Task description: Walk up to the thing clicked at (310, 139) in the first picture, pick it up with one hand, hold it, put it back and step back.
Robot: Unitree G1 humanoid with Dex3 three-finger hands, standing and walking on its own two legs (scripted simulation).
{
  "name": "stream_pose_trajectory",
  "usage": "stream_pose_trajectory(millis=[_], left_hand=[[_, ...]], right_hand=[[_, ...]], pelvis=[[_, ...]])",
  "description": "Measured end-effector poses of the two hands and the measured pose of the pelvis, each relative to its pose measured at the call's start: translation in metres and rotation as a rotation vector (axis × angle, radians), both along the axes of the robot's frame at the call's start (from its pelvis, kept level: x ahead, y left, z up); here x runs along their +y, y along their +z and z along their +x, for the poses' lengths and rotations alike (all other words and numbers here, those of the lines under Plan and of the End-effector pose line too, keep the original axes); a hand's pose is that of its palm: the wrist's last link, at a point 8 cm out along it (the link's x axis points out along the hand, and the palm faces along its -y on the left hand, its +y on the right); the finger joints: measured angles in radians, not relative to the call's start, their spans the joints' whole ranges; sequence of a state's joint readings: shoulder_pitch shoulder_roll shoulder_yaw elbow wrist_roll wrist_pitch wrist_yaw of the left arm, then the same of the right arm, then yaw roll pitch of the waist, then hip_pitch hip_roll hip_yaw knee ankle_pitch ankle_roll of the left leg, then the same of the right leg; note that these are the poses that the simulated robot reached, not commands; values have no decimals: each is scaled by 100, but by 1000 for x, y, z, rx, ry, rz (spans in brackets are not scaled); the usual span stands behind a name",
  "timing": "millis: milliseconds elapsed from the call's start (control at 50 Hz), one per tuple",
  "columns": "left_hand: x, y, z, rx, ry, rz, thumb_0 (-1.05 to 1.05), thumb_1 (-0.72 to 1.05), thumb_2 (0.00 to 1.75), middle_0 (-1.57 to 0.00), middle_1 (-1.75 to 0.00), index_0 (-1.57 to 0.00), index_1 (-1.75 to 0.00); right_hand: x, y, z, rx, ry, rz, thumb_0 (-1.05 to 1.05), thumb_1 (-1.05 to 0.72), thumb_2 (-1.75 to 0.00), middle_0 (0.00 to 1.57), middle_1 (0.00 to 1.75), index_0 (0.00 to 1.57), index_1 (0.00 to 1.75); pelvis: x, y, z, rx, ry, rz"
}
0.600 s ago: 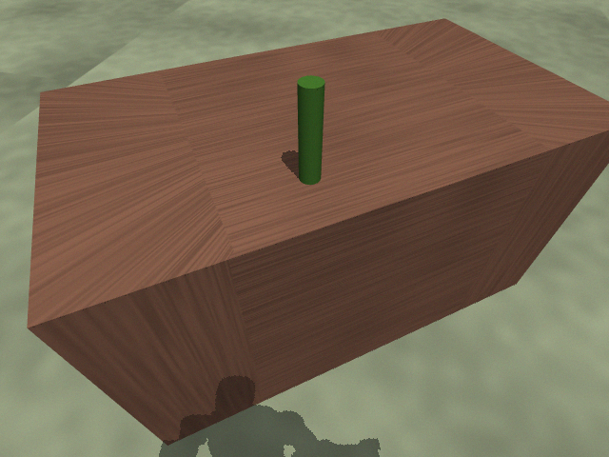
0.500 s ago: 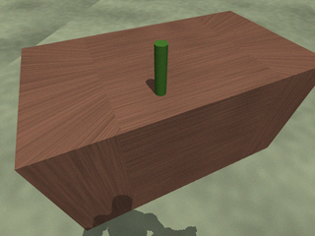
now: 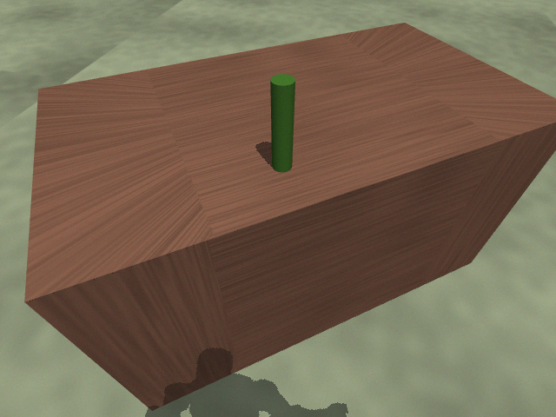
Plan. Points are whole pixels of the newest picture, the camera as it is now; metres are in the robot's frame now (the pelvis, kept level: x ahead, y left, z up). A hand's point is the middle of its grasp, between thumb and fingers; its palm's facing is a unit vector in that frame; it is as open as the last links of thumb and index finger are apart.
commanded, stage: stand
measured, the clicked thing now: (282, 127) +0.67 +0.01 +0.07
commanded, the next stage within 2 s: walk up in 0.52 s
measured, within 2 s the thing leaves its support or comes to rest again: neither
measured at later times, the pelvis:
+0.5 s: pelvis +0.00 +0.00 +0.00, yaw +0 degrees
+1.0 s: pelvis +0.00 +0.00 +0.00, yaw -4 degrees
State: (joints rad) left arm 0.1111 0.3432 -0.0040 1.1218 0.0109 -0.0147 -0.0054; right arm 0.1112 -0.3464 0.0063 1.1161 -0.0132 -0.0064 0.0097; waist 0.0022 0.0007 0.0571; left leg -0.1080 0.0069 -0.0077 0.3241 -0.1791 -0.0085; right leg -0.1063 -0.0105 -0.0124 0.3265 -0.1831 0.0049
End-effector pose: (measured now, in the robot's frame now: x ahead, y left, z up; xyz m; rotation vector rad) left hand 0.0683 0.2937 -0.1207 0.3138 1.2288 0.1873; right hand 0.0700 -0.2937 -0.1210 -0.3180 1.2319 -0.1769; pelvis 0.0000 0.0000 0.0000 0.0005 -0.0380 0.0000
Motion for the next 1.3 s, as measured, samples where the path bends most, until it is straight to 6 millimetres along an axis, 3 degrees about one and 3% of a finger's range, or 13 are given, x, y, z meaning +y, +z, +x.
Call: stream_pose_trajectory(millis=[300, 740, 1300], left_hand=[[0, 0, -2, 12, 1, 3, 1, 91, 89, -20, -30, -21, -30], [1, 0, 10, 3, -22, 6, 1, 91, 89, -20, -30, -21, -30], [-6, -1, 34, -16, -110, 4, 1, 91, 89, -20, -30, -21, -30]], right_hand=[[-1, -2, -5, 18, -2, 2, 1, -90, -90, 20, 30, 21, 30], [-11, 4, 7, -45, -32, -17, 1, -90, -90, 20, 30, 21, 30], [-16, 1, -25, -31, -110, -18, 1, -90, -90, 20, 30, 21, 30]], pelvis=[[-1, 0, 1, 3, 1, 1], [-2, -2, 1, 7, -34, -2], [-1, -5, -3, 2, -94, 5]])
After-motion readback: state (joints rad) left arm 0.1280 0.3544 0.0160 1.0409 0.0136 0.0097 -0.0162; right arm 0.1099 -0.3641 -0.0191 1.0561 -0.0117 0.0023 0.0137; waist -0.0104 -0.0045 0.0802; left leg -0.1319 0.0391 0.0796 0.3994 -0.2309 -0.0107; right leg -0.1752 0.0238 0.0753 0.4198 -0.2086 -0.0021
